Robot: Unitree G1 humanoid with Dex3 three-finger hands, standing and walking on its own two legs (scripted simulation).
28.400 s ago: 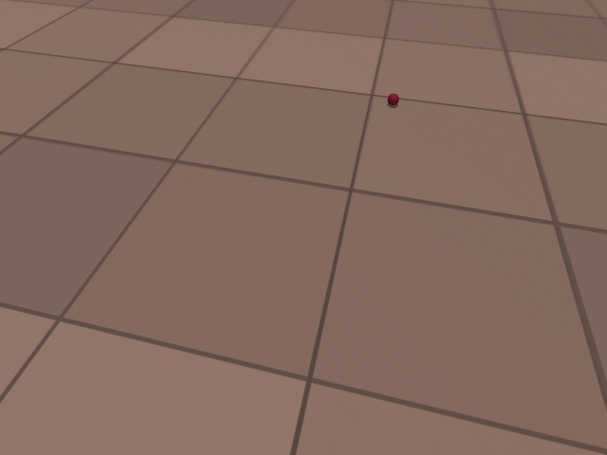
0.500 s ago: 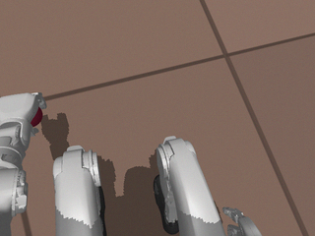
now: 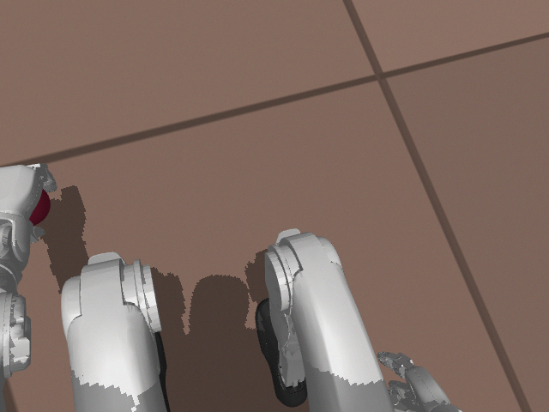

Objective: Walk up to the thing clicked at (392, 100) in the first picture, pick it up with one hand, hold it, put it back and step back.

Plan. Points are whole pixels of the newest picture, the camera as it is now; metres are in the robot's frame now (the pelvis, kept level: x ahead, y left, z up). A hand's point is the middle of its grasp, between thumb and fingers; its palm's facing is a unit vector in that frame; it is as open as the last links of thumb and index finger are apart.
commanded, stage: rest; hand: left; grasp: from above
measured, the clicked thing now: (22, 204) +0.41 +0.31 -0.21
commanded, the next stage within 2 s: open in 1.48 s
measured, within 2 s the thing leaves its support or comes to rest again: rests again in 1.80 s
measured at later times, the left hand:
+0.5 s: hand (36, 213) +0.41 +0.30 -0.24, palm faces -0.45 -0.14 -0.88, open 8.6 cm
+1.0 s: hand (45, 213) +0.41 +0.29 -0.26, palm faces -0.43 -0.14 -0.89, open 8.6 cm
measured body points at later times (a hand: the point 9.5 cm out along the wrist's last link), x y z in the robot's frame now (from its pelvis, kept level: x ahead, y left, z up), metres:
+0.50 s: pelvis +0.00 +0.00 -0.02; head +0.25 +0.09 +0.35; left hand +0.42 +0.30 -0.19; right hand +0.07 -0.27 -0.12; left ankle +0.08 +0.14 -0.28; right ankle +0.09 -0.12 -0.28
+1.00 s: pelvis +0.00 +0.01 -0.02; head +0.25 +0.11 +0.33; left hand +0.43 +0.30 -0.21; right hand +0.06 -0.26 -0.11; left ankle +0.08 +0.14 -0.28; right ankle +0.09 -0.12 -0.28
